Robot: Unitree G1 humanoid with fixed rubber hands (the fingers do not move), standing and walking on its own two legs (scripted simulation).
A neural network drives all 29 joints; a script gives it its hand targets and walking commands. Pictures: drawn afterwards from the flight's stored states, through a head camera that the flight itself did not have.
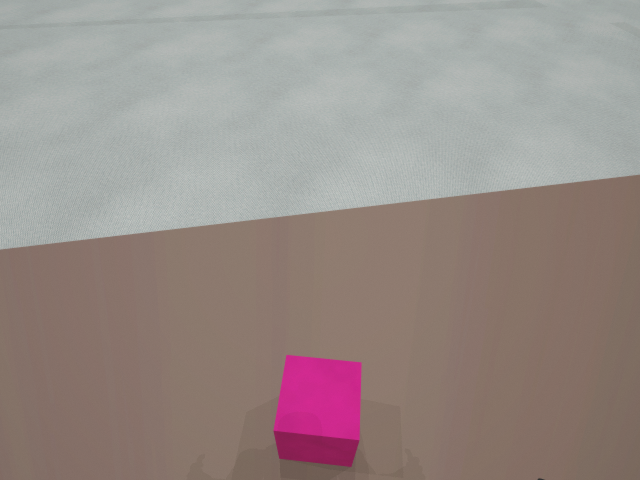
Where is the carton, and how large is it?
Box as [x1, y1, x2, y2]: [274, 355, 361, 466]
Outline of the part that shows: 286,355 274,425 274,435 279,458 350,466 359,439 361,362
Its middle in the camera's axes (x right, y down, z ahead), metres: +0.00 +0.49 +1.10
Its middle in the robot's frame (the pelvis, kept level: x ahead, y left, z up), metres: +0.45 -0.02 -0.66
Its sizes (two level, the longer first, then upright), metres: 0.210 0.200 0.250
